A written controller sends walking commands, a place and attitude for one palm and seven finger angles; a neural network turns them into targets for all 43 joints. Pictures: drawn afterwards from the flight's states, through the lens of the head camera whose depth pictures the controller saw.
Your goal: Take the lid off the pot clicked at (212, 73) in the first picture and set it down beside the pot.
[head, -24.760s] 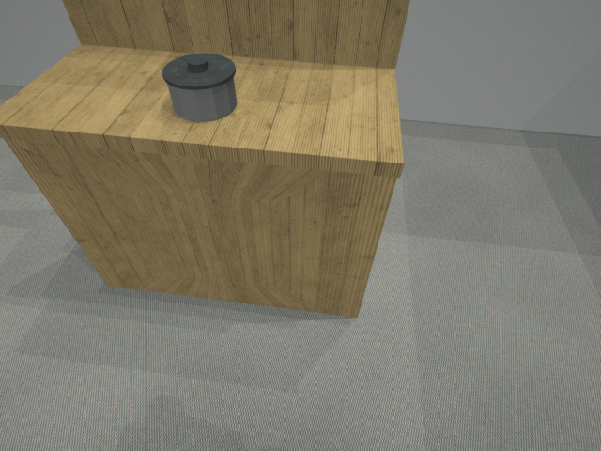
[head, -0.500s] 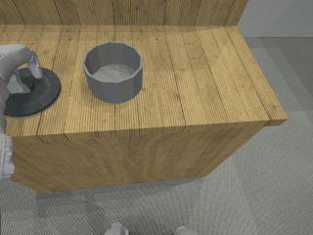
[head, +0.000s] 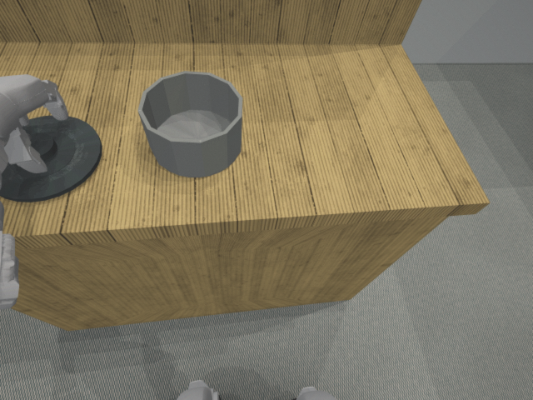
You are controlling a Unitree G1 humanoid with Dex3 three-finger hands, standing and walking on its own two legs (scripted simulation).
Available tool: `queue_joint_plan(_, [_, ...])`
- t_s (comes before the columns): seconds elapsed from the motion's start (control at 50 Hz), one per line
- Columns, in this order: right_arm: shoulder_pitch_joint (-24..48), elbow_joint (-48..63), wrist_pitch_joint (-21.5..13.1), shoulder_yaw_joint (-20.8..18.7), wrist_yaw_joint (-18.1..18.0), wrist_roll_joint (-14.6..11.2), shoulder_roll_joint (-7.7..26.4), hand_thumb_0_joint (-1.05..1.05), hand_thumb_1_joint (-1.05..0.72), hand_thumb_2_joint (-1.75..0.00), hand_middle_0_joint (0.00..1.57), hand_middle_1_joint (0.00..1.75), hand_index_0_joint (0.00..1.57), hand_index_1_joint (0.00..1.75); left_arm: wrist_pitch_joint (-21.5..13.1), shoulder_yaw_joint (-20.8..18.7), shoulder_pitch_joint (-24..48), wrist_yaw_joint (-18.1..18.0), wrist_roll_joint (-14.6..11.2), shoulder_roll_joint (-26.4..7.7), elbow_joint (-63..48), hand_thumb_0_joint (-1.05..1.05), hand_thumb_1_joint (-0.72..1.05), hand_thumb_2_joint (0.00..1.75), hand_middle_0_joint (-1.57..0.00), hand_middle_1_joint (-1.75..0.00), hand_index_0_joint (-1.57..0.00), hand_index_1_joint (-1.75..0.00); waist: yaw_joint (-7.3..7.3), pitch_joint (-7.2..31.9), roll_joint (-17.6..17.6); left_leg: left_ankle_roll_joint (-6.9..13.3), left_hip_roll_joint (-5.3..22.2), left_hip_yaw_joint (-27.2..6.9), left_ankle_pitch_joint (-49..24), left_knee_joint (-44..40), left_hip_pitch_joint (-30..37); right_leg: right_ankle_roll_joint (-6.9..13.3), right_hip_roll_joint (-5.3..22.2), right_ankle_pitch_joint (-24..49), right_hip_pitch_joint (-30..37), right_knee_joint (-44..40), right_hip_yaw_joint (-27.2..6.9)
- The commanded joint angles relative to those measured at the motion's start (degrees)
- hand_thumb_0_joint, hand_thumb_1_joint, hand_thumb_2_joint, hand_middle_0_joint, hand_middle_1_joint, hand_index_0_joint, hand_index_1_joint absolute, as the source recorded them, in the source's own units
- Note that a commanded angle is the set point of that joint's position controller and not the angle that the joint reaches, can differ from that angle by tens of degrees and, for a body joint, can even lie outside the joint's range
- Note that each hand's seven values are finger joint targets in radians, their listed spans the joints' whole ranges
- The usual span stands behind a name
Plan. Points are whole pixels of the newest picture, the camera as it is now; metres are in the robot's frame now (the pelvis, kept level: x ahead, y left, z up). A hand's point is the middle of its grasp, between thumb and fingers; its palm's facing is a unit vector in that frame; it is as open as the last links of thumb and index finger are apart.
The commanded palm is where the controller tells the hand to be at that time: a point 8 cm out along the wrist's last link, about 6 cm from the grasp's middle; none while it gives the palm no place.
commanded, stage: raise the empty hand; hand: left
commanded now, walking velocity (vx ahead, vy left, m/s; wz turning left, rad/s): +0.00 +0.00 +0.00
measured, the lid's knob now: (38, 147) +0.50 +0.31 +0.05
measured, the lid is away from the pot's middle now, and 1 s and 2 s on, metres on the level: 0.24 0.24 0.24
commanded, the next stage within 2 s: draw the hand back to the body in 1.32 s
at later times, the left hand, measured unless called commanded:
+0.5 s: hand (3, 114) +0.48 +0.31 +0.14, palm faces -0.37 -0.09 -0.92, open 11.0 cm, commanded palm +0.50 +0.30 +0.20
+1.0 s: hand out of the picture +0.48 +0.30 +0.19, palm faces -0.33 -0.09 -0.94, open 11.0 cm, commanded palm +0.50 +0.30 +0.26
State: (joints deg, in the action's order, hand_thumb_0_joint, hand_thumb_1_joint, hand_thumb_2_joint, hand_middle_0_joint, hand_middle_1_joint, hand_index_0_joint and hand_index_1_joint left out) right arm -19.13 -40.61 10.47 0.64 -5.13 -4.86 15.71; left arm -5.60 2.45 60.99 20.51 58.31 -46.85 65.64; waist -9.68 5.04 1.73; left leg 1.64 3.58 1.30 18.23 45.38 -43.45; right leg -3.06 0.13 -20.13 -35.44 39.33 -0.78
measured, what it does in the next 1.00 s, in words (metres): stands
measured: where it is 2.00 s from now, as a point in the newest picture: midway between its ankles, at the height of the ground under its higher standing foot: outside the picture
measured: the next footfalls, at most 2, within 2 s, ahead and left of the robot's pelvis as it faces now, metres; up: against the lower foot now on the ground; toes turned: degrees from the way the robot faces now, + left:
none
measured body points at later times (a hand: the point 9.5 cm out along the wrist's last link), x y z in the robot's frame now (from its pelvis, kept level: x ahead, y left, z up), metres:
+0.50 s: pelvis +0.00 +0.00 +0.01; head +0.07 +0.02 +0.45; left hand +0.49 +0.31 +0.19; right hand +0.02 -0.27 -0.11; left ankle +0.03 +0.10 -0.71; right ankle -0.02 -0.17 -0.71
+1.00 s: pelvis +0.01 +0.00 +0.02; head +0.07 +0.01 +0.46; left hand +0.50 +0.30 +0.25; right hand +0.03 -0.28 -0.10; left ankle +0.03 +0.10 -0.71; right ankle -0.02 -0.17 -0.71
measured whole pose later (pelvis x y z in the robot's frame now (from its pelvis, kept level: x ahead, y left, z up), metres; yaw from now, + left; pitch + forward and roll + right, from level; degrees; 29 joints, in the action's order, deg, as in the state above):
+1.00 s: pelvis +0.01 +0.00 +0.02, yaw +1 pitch +12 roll -3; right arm -18.1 -40.3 10.8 0.5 -4.2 -5.6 16.2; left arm 0.0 6.6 67.5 26.5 56.9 -46.6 62.2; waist -8.2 4.6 2.1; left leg 1.7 2.4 1.6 15.5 37.8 -34.1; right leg -3.0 1.1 -17.4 -26.0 31.6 -0.7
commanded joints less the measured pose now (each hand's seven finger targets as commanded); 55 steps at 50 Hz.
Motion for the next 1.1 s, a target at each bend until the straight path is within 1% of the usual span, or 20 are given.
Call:
queue_joint_plan(0.0, [-7.3, 2.9, -0.4, -3.8, -0.7, 0.3, 11.3, 0.00, -0.90, -0.90, 0.20, 0.30, 0.20, 0.30, 0.7, -3.4, 27.9, -2.2, 0.2, -16.9, -10.3, 0.00, -0.04, 0.70, -0.37, -0.82, -0.37, -0.82, 0.07, 23.1, 7.2, 1.9, -3.4, -1.1, -18.4, -3.5, 28.6, 4.5, -5.0, 12.8, -3.7, -4.5, 4.5])
queue_joint_plan(0.04, [-7.3, 3.5, -0.7, -4.2, -0.6, 0.7, 10.7, 0.00, -0.90, -0.90, 0.20, 0.30, 0.20, 0.30, -0.4, -3.5, 32.1, -2.2, -0.2, -16.7, -18.7, 0.00, -0.04, 0.70, -0.37, -0.82, -0.37, -0.82, 0.68, 31.0, 13.7, 1.6, -2.9, -1.6, -26.5, -2.7, 37.1, 4.4, -5.2, 14.7, -3.7, -4.5, 4.1])
queue_joint_plan(0.12, [-7.0, 3.6, -0.7, -3.5, -0.8, 0.3, 10.9, 0.00, -0.90, -0.90, 0.20, 0.30, 0.20, 0.30, 0.3, -5.5, 26.8, -1.6, -1.6, -17.7, -12.6, 0.00, -0.04, 0.70, -0.37, -0.82, -0.37, -0.82, 0.99, 26.1, 8.0, 2.0, -3.4, -1.2, -25.4, -3.3, 32.7, 4.3, -5.3, 15.5, -1.7, -4.9, 4.8])
queue_joint_plan(0.16, [-6.6, 3.3, -0.6, -3.6, -0.6, 0.2, 10.9, 0.00, -0.90, -0.90, 0.20, 0.30, 0.20, 0.30, 1.4, -2.8, 28.1, -1.7, -0.6, -15.3, -10.8, 0.00, -0.04, 0.70, -0.37, -0.82, -0.37, -0.82, 0.37, 22.8, 8.9, 1.7, -3.3, -1.4, -21.7, -4.3, 31.3, 4.5, -5.1, 13.4, -3.6, -5.6, 4.8])
queue_joint_plan(0.24, [-6.3, 3.7, -0.6, -3.8, -0.5, 0.2, 10.8, 0.00, -0.90, -0.90, 0.20, 0.30, 0.20, 0.30, 1.7, -3.2, 29.6, -1.1, -0.8, -16.0, -13.6, 0.00, -0.04, 0.70, -0.37, -0.82, -0.37, -0.82, 0.85, 25.5, 9.1, 1.8, -3.3, -1.5, -23.2, -4.8, 33.9, 4.5, -5.2, 14.1, -1.6, -6.1, 4.5])
queue_joint_plan(0.28, [-5.9, 3.8, -0.6, -3.8, -0.2, 0.1, 10.8, 0.00, -0.90, -0.90, 0.20, 0.30, 0.20, 0.30, 2.2, -1.2, 29.4, -0.4, -1.2, -13.4, -13.0, 0.00, -0.04, 0.70, -0.37, -0.82, -0.37, -0.82, 0.66, 23.3, 9.0, 1.7, -3.3, -1.5, -21.9, -5.3, 33.6, 4.6, -5.1, 13.2, -2.3, -6.8, 4.8])
queue_joint_plan(0.3, [-6.0, 3.7, -0.6, -3.9, -0.2, 0.1, 10.8, 0.00, -0.90, -0.90, 0.20, 0.30, 0.20, 0.30, 2.4, -1.5, 29.4, -0.1, -1.4, -13.5, -12.9, 0.00, -0.04, 0.70, -0.37, -0.82, -0.37, -0.82, 0.63, 23.4, 7.2, 1.9, -3.4, -1.4, -21.6, -5.5, 33.4, 4.5, -5.1, 13.7, -1.4, -7.0, 4.8])
queue_joint_plan(0.34, [-5.6, 4.1, -0.4, -3.8, -0.3, 0.1, 10.8, 0.00, -0.90, -0.90, 0.20, 0.30, 0.20, 0.30, 2.2, -3.1, 30.0, 0.0, -1.2, -16.1, -14.3, 0.00, -0.04, 0.70, -0.37, -0.82, -0.37, -0.82, 1.28, 25.3, 8.8, 1.7, -3.4, -1.4, -22.8, -5.8, 34.4, 4.5, -5.0, 14.1, -0.2, -7.0, 4.5])
queue_joint_plan(0.42, [-4.8, 4.4, -0.6, -3.6, -0.3, -0.3, 10.6, 0.00, -0.90, -0.90, 0.20, 0.30, 0.20, 0.30, 2.4, -1.8, 28.5, 0.6, -2.1, -13.9, -13.5, 0.00, -0.04, 0.70, -0.37, -0.82, -0.37, -0.82, 1.64, 22.6, 6.9, 2.0, -3.7, -0.9, -21.9, -6.8, 33.7, 4.7, -5.0, 13.9, 0.7, -7.8, 5.0])
queue_joint_plan(0.46, [-4.7, 3.9, -0.4, -3.5, -0.4, -0.4, 10.9, 0.00, -0.90, -0.90, 0.20, 0.30, 0.20, 0.30, 3.3, -0.7, 29.8, 0.7, -1.8, -13.6, -10.7, 0.00, -0.04, 0.70, -0.37, -0.82, -0.37, -0.82, 0.69, 19.5, 4.7, 2.1, -3.8, -0.9, -17.0, -7.6, 31.1, 4.5, -4.8, 12.5, 0.4, -8.5, 4.7])
queue_joint_plan(0.52, [-4.2, 4.3, -0.8, -3.3, -0.6, -0.4, 11.0, 0.00, -0.90, -0.90, 0.20, 0.30, 0.20, 0.30, 2.8, -1.7, 32.5, 1.0, -1.8, -15.8, -15.0, 0.00, -0.04, 0.70, -0.37, -0.82, -0.37, -0.82, 1.62, 23.1, 7.5, 2.1, -3.8, -0.8, -18.7, -8.1, 33.5, 4.7, -4.6, 13.4, 2.6, -8.4, 4.6])
queue_joint_plan(0.58, [-4.6, 3.8, -0.9, -3.6, -0.5, -0.4, 11.0, 0.00, -0.90, -0.90, 0.20, 0.30, 0.20, 0.30, 3.6, 0.2, 33.3, 1.5, -1.6, -13.6, -12.6, 0.00, -0.04, 0.70, -0.37, -0.82, -0.37, -0.82, 0.75, 20.9, 6.9, 2.0, -3.6, -1.2, -16.6, -8.6, 33.7, 4.5, -4.7, 11.8, 1.0, -9.5, 4.6])
queue_joint_plan(0.62, [-4.1, 4.1, -1.3, -3.5, -0.5, -0.4, 10.8, 0.00, -0.90, -0.90, 0.20, 0.30, 0.20, 0.30, 3.2, 0.3, 34.5, 1.9, -2.4, -13.0, -15.7, 0.00, -0.04, 0.70, -0.37, -0.82, -0.37, -0.82, 1.32, 23.2, 7.9, 2.1, -3.6, -1.1, -20.1, -8.6, 36.1, 4.7, -4.6, 13.3, 2.1, -9.3, 4.8])
queue_joint_plan(0.7, [-4.1, 3.8, -1.1, -3.3, -0.5, -0.6, 11.1, 0.00, -0.90, -0.90, 0.20, 0.30, 0.20, 0.30, 4.5, 0.2, 33.5, 2.2, -1.6, -14.4, -10.1, 0.00, -0.04, 0.70, -0.37, -0.82, -0.37, -0.82, 0.98, 19.2, 4.7, 2.1, -4.1, -0.8, -14.9, -9.8, 31.4, 4.5, -4.5, 12.6, 3.4, -10.2, 4.5])
queue_joint_plan(0.8, [-3.6, 4.6, -1.2, -3.7, -0.1, -0.3, 10.7, 0.00, -0.90, -0.90, 0.20, 0.30, 0.20, 0.30, 4.4, -0.3, 36.9, 2.9, -1.3, -15.1, -15.8, 0.00, -0.04, 0.70, -0.37, -0.82, -0.37, -0.82, 1.54, 24.3, 8.5, 2.0, -3.8, -1.2, -22.7, -9.3, 36.6, 4.5, -4.5, 16.0, 5.0, -10.2, 4.5])
queue_joint_plan(0.82, [-3.3, 4.7, -1.3, -3.6, -0.1, -0.5, 10.5, 0.00, -0.90, -0.90, 0.20, 0.30, 0.20, 0.30, 4.3, 1.0, 35.9, 3.3, -2.0, -12.8, -16.5, 0.00, -0.04, 0.70, -0.37, -0.82, -0.37, -0.82, 1.71, 24.7, 8.4, 2.0, -3.8, -1.2, -26.1, -9.0, 38.2, 4.6, -4.6, 16.5, 4.6, -10.0, 4.8])
queue_joint_plan(0.86, [-3.5, 4.3, -0.8, -3.6, 0.1, -0.5, 10.7, 0.00, -0.90, -0.90, 0.20, 0.30, 0.20, 0.30, 5.2, 0.4, 33.0, 3.7, -2.0, -13.2, -11.0, 0.00, -0.04, 0.70, -0.37, -0.82, -0.37, -0.82, 1.35, 20.4, 5.5, 2.2, -4.0, -0.9, -22.0, -9.3, 35.2, 4.4, -4.7, 15.5, 4.2, -10.8, 4.6])
queue_joint_plan(0.92, [-2.5, 4.7, -0.7, -3.4, 0.3, -0.5, 10.9, 0.00, -0.90, -0.90, 0.20, 0.30, 0.20, 0.30, 5.3, -0.3, 36.1, 4.1, -2.1, -14.9, -15.5, 0.00, -0.04, 0.70, -0.37, -0.82, -0.37, -0.82, 2.23, 22.6, 6.4, 2.3, -4.1, -0.5, -23.3, -10.1, 35.8, 4.6, -4.4, 17.1, 6.9, -10.8, 4.6])
queue_joint_plan(0.94, [-2.6, 4.7, -0.5, -3.6, 0.4, -0.4, 10.7, 0.00, -0.90, -0.90, 0.20, 0.30, 0.20, 0.30, 5.5, 0.0, 37.4, 4.1, -1.4, -15.3, -15.7, 0.00, -0.04, 0.70, -0.37, -0.82, -0.37, -0.82, 1.66, 23.4, 6.9, 2.2, -4.1, -0.6, -23.2, -10.0, 36.3, 4.4, -4.4, 17.3, 6.9, -11.0, 4.3])
queue_joint_plan(1.08, [-1.6, 5.1, -0.3, -3.4, 0.6, -0.6, 10.7, 0.00, -0.90, -0.90, 0.20, 0.30, 0.20, 0.30, 6.6, 0.4, 37.8, 5.3, -1.7, -15.5, -14.2, 0.00, -0.04, 0.70, -0.37, -0.82, -0.37, -0.82, 1.76, 21.2, 4.7, 2.5, -4.5, -0.2, -20.3, -11.3, 34.5, 4.3, -4.2, 17.4, 8.8, -12.1, 4.4])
